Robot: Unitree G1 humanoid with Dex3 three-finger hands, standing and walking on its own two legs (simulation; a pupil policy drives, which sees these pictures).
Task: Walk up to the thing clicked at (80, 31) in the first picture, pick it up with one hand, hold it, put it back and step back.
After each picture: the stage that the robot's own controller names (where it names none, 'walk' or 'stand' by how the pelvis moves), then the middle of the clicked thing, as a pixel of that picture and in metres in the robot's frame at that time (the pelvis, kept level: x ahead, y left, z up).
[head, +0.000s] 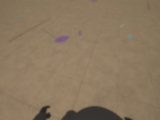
stand; (79, 33) +2.09 +0.31 -0.72
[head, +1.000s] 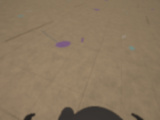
walk; (82, 40) +1.95 +0.16 -0.70
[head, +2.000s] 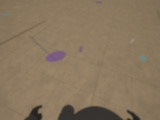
walk; (80, 49) +1.32 +0.12 -0.71
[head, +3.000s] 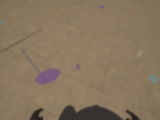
walk; (77, 67) +0.86 +0.14 -0.71
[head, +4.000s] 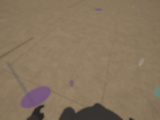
walk; (71, 83) +0.54 +0.19 -0.71
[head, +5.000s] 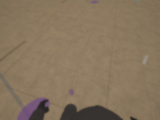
stand; (71, 92) +0.35 +0.19 -0.70
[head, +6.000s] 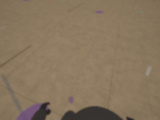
stand; (71, 99) +0.31 +0.19 -0.72
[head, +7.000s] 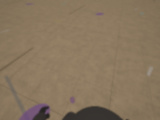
stand; (72, 100) +0.33 +0.19 -0.73
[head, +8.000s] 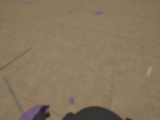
stand; (71, 101) +0.31 +0.19 -0.73
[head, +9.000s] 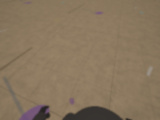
stand; (71, 101) +0.31 +0.19 -0.73
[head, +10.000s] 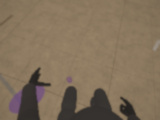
go down; (69, 80) +0.35 +0.18 -0.55
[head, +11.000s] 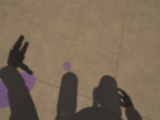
go down; (67, 66) +0.41 +0.19 -0.33
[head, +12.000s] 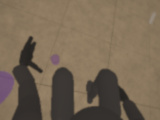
close in; (55, 60) +0.40 +0.21 -0.26
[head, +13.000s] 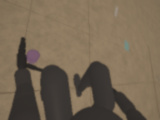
close; (32, 57) +0.40 +0.23 -0.23
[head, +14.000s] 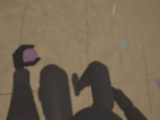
close; (29, 56) +0.39 +0.24 -0.23
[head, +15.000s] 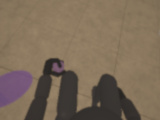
lift; (58, 68) +0.32 +0.22 -0.08
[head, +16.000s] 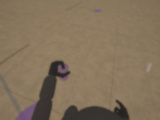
hold; (63, 72) +0.32 +0.18 +0.05
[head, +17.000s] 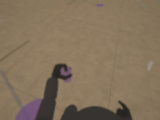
hold; (66, 74) +0.32 +0.17 +0.00
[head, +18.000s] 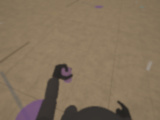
hold; (67, 75) +0.32 +0.16 +0.00
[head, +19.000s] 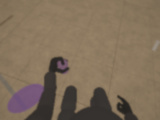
crouch; (63, 67) +0.37 +0.18 -0.06
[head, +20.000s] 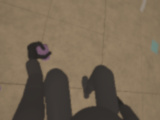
lower; (44, 53) +0.43 +0.22 -0.19
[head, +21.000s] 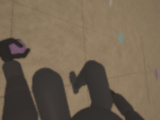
lower; (18, 50) +0.44 +0.26 -0.23
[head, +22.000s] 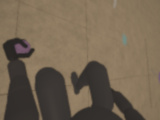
lower; (23, 49) +0.43 +0.26 -0.23
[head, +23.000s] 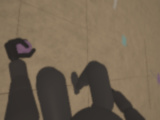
lower; (24, 49) +0.43 +0.25 -0.23
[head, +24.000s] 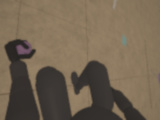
lower; (24, 50) +0.43 +0.25 -0.23
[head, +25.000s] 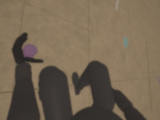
withdraw; (29, 52) +0.42 +0.24 -0.23
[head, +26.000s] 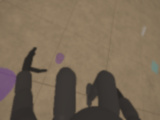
stand; (59, 58) +0.43 +0.20 -0.27
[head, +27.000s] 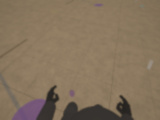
stand; (71, 93) +0.36 +0.16 -0.63
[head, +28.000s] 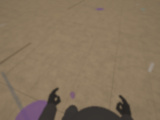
stand; (72, 95) +0.37 +0.17 -0.67
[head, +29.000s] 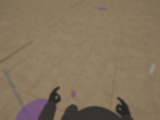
stand; (73, 94) +0.36 +0.16 -0.67
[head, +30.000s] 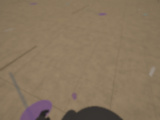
walk; (74, 96) +0.39 +0.17 -0.72
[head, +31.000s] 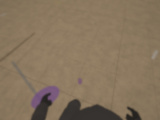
walk; (79, 81) +0.47 +0.11 -0.71
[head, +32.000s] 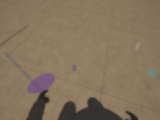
walk; (74, 68) +0.70 +0.17 -0.71
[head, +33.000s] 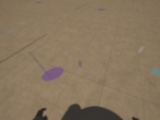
stand; (80, 63) +1.00 +0.22 -0.71
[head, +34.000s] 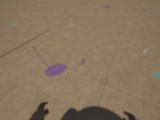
stand; (83, 61) +1.02 +0.12 -0.72
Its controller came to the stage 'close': yes
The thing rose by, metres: 0.71
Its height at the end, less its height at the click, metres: +0.00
